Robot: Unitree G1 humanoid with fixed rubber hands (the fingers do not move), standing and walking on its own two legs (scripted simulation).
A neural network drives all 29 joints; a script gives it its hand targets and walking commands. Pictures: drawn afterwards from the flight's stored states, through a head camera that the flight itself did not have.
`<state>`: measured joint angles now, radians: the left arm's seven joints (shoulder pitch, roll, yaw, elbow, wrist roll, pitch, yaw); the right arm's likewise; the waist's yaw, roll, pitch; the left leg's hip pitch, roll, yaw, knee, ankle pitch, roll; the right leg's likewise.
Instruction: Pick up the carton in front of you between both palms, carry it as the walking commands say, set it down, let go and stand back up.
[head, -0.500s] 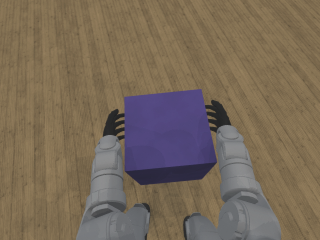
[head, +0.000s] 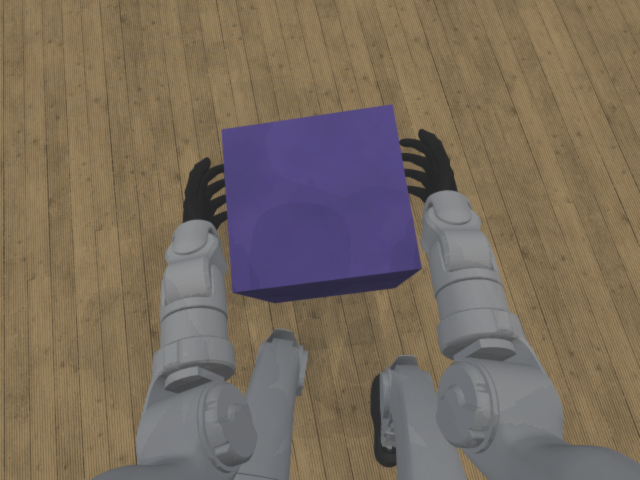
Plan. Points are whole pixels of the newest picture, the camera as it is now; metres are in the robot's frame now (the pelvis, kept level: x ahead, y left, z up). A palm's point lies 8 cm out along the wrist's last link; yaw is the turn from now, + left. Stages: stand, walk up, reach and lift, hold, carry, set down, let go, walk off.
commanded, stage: set down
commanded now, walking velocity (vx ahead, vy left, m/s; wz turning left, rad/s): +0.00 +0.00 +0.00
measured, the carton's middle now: (322, 222) +0.43 +0.08 -0.15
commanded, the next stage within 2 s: none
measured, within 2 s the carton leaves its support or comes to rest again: neither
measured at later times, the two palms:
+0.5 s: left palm (221, 244) +0.39 +0.25 -0.23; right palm (394, 205) +0.49 -0.03 -0.22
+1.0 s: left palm (227, 256) +0.39 +0.27 -0.37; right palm (368, 214) +0.52 +0.00 -0.37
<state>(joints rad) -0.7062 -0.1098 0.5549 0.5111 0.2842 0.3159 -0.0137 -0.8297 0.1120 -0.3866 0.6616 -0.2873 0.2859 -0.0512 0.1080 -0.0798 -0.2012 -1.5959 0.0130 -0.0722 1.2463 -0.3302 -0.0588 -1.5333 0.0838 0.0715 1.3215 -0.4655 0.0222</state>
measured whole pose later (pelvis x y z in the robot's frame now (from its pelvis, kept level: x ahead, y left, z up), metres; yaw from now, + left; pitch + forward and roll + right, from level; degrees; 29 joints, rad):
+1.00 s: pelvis -0.04 -0.01 -0.21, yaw +0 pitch +47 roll +2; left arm -1.13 0.05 0.56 0.70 0.11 0.28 0.07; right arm -1.46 -0.21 -0.03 1.07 -0.07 0.24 -0.11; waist 0.23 -0.08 0.11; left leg -2.36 -0.01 -0.10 1.94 -0.40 -0.11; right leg -2.31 0.15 0.06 2.05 -0.56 0.05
